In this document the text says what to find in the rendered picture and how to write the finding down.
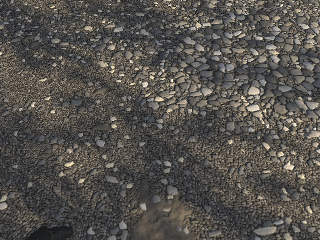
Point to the robot left hand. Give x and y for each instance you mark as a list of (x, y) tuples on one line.
[(54, 233)]

